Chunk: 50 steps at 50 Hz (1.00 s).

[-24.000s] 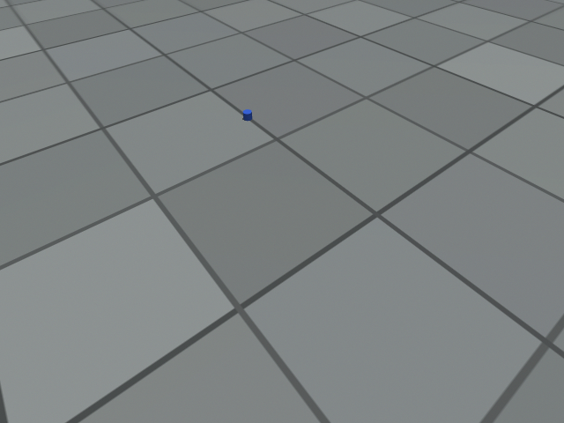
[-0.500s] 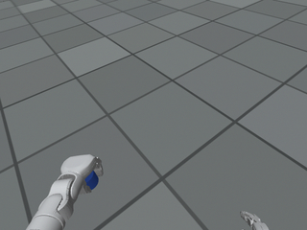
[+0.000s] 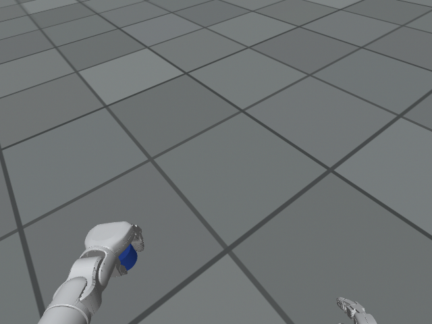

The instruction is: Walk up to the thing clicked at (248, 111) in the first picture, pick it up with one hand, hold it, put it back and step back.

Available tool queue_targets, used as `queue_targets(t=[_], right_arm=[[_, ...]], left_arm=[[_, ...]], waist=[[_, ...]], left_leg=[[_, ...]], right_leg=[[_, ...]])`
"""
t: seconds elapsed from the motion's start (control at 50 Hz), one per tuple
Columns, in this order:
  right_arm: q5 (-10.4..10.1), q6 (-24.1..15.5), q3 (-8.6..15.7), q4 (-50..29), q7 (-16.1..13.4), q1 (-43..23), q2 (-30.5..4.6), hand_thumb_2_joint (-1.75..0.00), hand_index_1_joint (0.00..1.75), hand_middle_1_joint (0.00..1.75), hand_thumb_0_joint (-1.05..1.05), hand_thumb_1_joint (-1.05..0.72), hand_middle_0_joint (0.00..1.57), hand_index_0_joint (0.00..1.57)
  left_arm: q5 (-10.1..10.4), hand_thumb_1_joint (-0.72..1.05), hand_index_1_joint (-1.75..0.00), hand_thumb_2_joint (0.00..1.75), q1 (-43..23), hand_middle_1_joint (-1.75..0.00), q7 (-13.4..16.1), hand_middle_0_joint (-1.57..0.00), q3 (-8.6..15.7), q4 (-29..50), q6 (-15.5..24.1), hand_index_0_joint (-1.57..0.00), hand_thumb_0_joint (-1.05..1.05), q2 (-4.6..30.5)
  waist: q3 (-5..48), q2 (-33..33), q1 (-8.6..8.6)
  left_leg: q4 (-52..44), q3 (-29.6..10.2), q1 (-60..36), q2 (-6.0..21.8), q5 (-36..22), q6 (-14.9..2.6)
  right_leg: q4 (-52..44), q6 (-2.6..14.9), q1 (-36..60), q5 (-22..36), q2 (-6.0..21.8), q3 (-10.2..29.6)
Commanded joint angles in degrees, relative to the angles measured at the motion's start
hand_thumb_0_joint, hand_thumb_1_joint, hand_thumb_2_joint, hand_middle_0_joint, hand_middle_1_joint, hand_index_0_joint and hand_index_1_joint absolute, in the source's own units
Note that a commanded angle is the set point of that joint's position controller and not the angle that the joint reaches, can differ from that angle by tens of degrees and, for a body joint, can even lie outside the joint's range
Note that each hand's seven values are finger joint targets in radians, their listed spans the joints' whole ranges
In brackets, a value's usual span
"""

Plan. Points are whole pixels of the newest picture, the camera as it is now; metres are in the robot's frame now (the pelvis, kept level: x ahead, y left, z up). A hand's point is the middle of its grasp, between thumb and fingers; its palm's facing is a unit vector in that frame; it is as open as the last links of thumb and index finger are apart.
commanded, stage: crouch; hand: left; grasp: from above
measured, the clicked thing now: (120, 254) +0.31 +0.23 -0.08
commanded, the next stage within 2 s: lower in 1.86 s
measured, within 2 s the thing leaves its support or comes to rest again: neither
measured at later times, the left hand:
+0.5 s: hand (144, 271) +0.34 +0.23 -0.26, palm faces -0.40 +0.04 -0.91, open 7.1 cm
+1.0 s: hand (159, 286) +0.37 +0.24 -0.48, palm faces -0.43 -0.01 -0.90, open 7.1 cm
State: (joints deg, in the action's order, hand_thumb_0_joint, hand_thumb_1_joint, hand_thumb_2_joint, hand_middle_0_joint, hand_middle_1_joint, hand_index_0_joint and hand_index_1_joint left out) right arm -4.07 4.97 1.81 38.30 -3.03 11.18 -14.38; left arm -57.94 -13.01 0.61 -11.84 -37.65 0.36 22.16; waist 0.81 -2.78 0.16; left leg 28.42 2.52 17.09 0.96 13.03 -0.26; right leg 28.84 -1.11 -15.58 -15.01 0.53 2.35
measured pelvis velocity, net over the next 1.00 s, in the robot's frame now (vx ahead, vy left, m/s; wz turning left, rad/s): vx -0.07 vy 0.00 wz -0.05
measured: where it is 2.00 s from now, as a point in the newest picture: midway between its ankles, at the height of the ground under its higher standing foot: outside the picture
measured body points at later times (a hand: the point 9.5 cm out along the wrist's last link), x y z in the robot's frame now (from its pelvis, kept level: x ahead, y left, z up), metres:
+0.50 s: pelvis -0.05 +0.01 -0.15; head +0.08 +0.02 +0.27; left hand +0.36 +0.23 -0.21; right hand +0.01 -0.29 -0.28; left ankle +0.02 +0.12 -0.74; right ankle +0.00 -0.13 -0.74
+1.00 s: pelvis -0.07 +0.00 -0.32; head +0.14 +0.04 +0.07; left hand +0.39 +0.24 -0.42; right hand -0.01 -0.27 -0.44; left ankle +0.02 +0.12 -0.74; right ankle +0.00 -0.13 -0.74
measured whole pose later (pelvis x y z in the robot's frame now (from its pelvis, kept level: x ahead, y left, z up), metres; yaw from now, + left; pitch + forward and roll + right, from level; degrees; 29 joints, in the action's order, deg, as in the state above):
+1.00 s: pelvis -0.07 +0.00 -0.32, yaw -3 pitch +37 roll -6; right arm 5.6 -3.4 1.5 43.8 3.3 9.2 -13.4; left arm -69.5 -47.5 23.4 0.4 -75.1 6.0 30.4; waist 10.3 -1.9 -9.5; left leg 114.5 -4.0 116.3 1.9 35.9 -0.6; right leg 112.7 -1.7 -111.0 -39.3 -1.4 -2.1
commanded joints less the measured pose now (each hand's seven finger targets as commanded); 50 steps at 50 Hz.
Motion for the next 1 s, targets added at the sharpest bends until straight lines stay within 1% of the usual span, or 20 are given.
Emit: queue_targets(t=[0.0, 0.1, 0.18, 0.26, 0.3, 0.32, 0.46, 0.52, 0.56, 0.6, 0.62, 0.64, 0.66, 0.7, 0.78, 0.82, 0.88, 0.94, 0.96, 0.98], right_arm=[[0.6, -2.2, 2.7, -6.0, -0.2, -2.0, -7.2, -0.9, 0.3, 0.3, 0.0, -0.89, 0.2, 0.2], [2.2, -2.3, 3.7, -3.4, 0.9, 0.9, -8.2, -0.9, 0.3, 0.3, 0.0, -0.9, 0.2, 0.2], [3.1, -3.2, 4.7, -3.1, 1.8, 3.9, -8.5, -0.9, 0.3, 0.3, 0.0, -0.9, 0.2, 0.2], [4.0, -4.2, 5.2, -2.3, 2.1, 5.6, -9.2, -0.9, 0.3, 0.3, 0.0, -0.9, 0.2, 0.2], [4.4, -4.6, 5.5, -2.1, 2.0, 5.9, -9.7, -0.9, 0.3, 0.3, 0.0, -0.9, 0.2, 0.2], [4.7, -4.9, 5.5, -1.9, 2.0, 6.4, -9.7, -0.9, 0.3, 0.3, 0.0, -0.9, 0.2, 0.2], [5.9, -6.2, 6.0, -0.9, 1.5, 7.3, -10.4, -0.9, 0.3, 0.3, 0.0, -0.9, 0.2, 0.2], [6.4, -6.5, 5.8, -0.2, 1.6, 7.7, -10.6, -0.9, 0.3, 0.3, 0.0, -0.9, 0.2, 0.2], [6.7, -6.6, 5.5, -0.2, 1.5, 7.5, -10.7, -0.9, 0.3, 0.3, 0.0, -0.9, 0.2, 0.2], [7.1, -7.1, 5.2, 0.3, 1.8, 7.9, -10.9, -0.9, 0.3, 0.3, 0.0, -0.89, 0.2, 0.2], [7.2, -7.4, 5.2, 0.5, 1.9, 7.7, -10.9, -0.9, 0.3, 0.3, 0.0, -0.9, 0.2, 0.2], [7.4, -7.7, 5.1, 0.6, 2.2, 8.2, -11.3, -0.9, 0.3, 0.3, 0.0, -0.9, 0.2, 0.2], [7.5, -7.9, 5.0, 0.9, 2.4, 8.6, -11.0, -0.9, 0.3, 0.3, 0.0, -0.9, 0.2, 0.2], [7.7, -8.2, 4.7, 1.3, 2.9, 8.7, -10.9, -0.9, 0.3, 0.3, 0.0, -0.9, 0.2, 0.2], [8.4, -9.0, 4.3, 2.7, 3.9, 9.6, -10.7, -0.9, 0.3, 0.3, 0.0, -0.9, 0.2, 0.2], [8.7, -9.2, 4.1, 3.2, 4.3, 9.4, -11.0, -0.9, 0.3, 0.3, 0.0, -0.9, 0.2, 0.2], [9.3, -9.3, 3.9, 3.7, 5.2, 9.5, -11.2, -0.9, 0.3, 0.3, 0.0, -0.9, 0.2, 0.2], [9.5, -9.4, 3.6, 4.0, 5.7, 9.0, -11.1, -0.9, 0.3, 0.3, 0.0, -0.91, 0.2, 0.2], [9.6, -9.3, 3.5, 3.9, 6.0, 9.1, -11.4, -0.9, 0.3, 0.3, 0.0, -0.91, 0.2, 0.2], [9.8, -9.3, 3.5, 4.3, 6.3, 9.5, -11.0, -0.9, 0.3, 0.3, 0.0, -0.91, 0.2, 0.2]], left_arm=[[-2.3, 0.61, -0.58, 0.55, -18.5, -0.62, 6.5, -0.95, 5.1, 3.7, 1.6, -0.99, 0.0, 9.4], [-5.1, 0.65, -0.59, 0.56, -26.7, -0.63, 12.8, -0.99, 4.9, -4.6, 2.3, -1.03, 0.0, 9.4], [-7.3, 0.67, -0.61, 0.56, -30.3, -0.65, 17.3, -0.99, 4.1, -12.5, 2.9, -1.04, 0.0, 6.9], [-8.6, 0.7, -0.62, 0.58, -35.8, -0.67, 20.6, -1.02, 5.9, -16.9, 3.0, -1.06, 0.0, 9.3], [-8.8, 0.7, -0.63, 0.61, -35.9, -0.67, 21.7, -1.02, 7.1, -21.2, 2.6, -1.07, 0.0, 10.2], [-8.8, 0.71, -0.63, 0.61, -37.7, -0.68, 22.1, -1.02, 7.0, -21.5, 2.6, -1.07, 0.0, 10.1], [-8.2, 0.69, -0.6, 0.58, -43.1, -0.64, 23.0, -1.02, 9.6, -20.9, 1.7, -1.06, 0.0, 13.7], [-8.6, 0.66, -0.61, 0.61, -43.6, -0.64, 22.6, -1.0, 10.4, -24.1, 1.7, -1.03, 0.0, 14.4], [-8.8, 0.63, -0.6, 0.61, -47.5, -0.63, 22.8, -0.98, 12.1, -23.0, 2.2, -1.01, 0.0, 17.9], [-8.9, 0.63, -0.59, 0.57, -45.9, -0.63, 22.6, -0.96, 11.4, -26.5, 2.3, -1.0, 0.0, 15.8], [-8.9, 0.63, -0.58, 0.56, -47.3, -0.62, 22.6, -0.96, 12.1, -25.4, 2.8, -1.01, 0.0, 17.4], [-8.8, 0.65, -0.56, 0.56, -47.3, -0.61, 22.4, -0.98, 12.1, -27.7, 3.1, -1.03, 0.0, 17.2], [-8.9, 0.65, -0.56, 0.54, -48.3, -0.6, 22.3, -0.98, 11.6, -26.5, 3.7, -1.02, 0.0, 16.6], [-9.3, 0.65, -0.57, 0.58, -49.9, -0.6, 22.6, -0.99, 12.4, -25.8, 4.5, -1.03, 0.0, 18.2], [-10.1, 0.69, -0.6, 0.6, -53.4, -0.64, 23.8, -1.01, 13.2, -24.9, 6.0, -1.05, 0.0, 19.7], [-10.8, 0.67, -0.59, 0.61, -53.9, -0.63, 24.5, -1.0, 14.2, -25.8, 5.9, -1.04, 0.0, 21.3], [-11.1, 0.67, -0.57, 0.58, -53.5, -0.61, 25.2, -1.0, 13.4, -28.6, 5.6, -1.04, 0.0, 19.1], [-11.1, 0.61, -0.57, 0.58, -56.6, -0.6, 25.7, -0.97, 14.9, -26.3, 5.8, -1.01, 0.0, 22.8], [-11.6, 0.6, -0.56, 0.59, -53.5, -0.59, 25.6, -0.98, 14.5, -30.6, 5.3, -1.01, 0.0, 21.5], [-11.3, 0.63, -0.57, 0.58, -56.4, -0.61, 25.6, -0.99, 14.8, -27.4, 5.7, -1.03, 0.0, 22.2]], waist=[[10.4, 4.8, -1.49], [15.2, 2.8, -3.46], [20.3, 1.2, -4.49], [27.2, -0.3, -5.01], [27.9, -0.8, -4.9], [29.4, -1.1, -5.62], [39.9, -3.8, -6.28], [39.0, -2.1, -7.52], [40.6, -4.0, -7.47], [39.1, -2.8, -8.51], [41.0, -3.6, -8.19], [40.9, -2.2, -9.34], [41.9, -3.9, -9.41], [44.7, -5.1, -9.06], [46.2, -6.0, -10.29], [47.4, -8.0, -9.74], [46.8, -9.8, -10.48], [48.5, -11.3, -10.1], [48.2, -10.5, -10.04], [48.7, -10.9, -10.73]], left_leg=[[0.8, -0.3, -3.7, -2.0, -8.6, -0.61], [11.3, -0.5, 4.8, -1.7, -6.1, -0.07], [21.6, -1.2, 13.9, -1.1, -3.2, 0.26], [31.5, -1.8, 23.7, -1.0, -2.3, -0.35], [34.6, -2.4, 28.4, -0.9, 1.0, -0.2], [36.6, -2.5, 31.6, -0.9, 2.6, -0.43], [47.3, -4.0, 42.7, -0.5, 8.6, -0.61], [50.9, -5.3, 48.0, -0.2, 12.3, -0.71], [53.0, -5.1, 51.4, -0.4, 15.9, -0.62], [55.1, -6.4, 54.7, -0.4, 18.2, -0.56], [57.0, -6.0, 55.5, -0.4, 18.1, -0.72], [58.2, -6.8, 56.2, -0.3, 18.7, -0.78], [59.6, -6.5, 57.1, -0.4, 17.3, -0.74], [62.6, -5.8, 58.9, -0.6, 16.8, -0.97], [67.3, -5.8, 62.3, -0.5, 16.6, -0.98], [68.5, -6.5, 61.3, -0.2, 16.5, -0.62], [70.2, -7.2, 61.8, 0.0, 15.5, -0.24], [73.2, -6.2, 63.6, 0.0, 15.0, -0.44], [74.4, -6.0, 63.4, 0.0, 13.3, -0.58], [75.8, -5.6, 64.3, 0.1, 11.9, -0.72]], right_leg=[[-1.4, 1.62, -5.2, 8.7, -1.9, -1.5], [8.0, 1.89, -14.9, 6.3, -2.0, -1.7], [18.2, 2.59, -26.7, 2.9, -2.4, -2.4], [27.8, 2.68, -35.9, 2.0, -2.7, -3.0], [31.7, 2.96, -40.9, -1.1, -2.8, -3.7], [33.4, 3.01, -43.1, -2.1, -2.7, -3.6], [45.6, 3.42, -54.4, -6.8, -2.5, -4.6], [49.9, 3.54, -60.8, -10.3, -2.7, -5.3], [52.0, 3.69, -63.4, -13.2, -2.7, -5.2], [54.9, 3.72, -68.2, -15.4, -2.6, -5.9], [56.0, 3.75, -68.8, -15.3, -2.7, -5.8], [57.2, 3.69, -70.9, -15.9, -2.6, -6.2], [58.7, 3.79, -71.9, -14.7, -2.6, -6.3], [60.6, 3.75, -73.3, -14.4, -2.8, -6.2], [64.0, 3.56, -76.8, -14.0, -2.8, -6.8], [66.3, 3.73, -80.0, -14.5, -2.7, -7.3], [69.4, 3.79, -83.1, -13.8, -2.5, -8.1], [71.3, 3.77, -83.3, -12.7, -2.8, -7.9], [71.9, 3.63, -83.5, -11.5, -2.8, -7.9], [72.6, 3.53, -83.1, -10.1, -3.0, -8.1]])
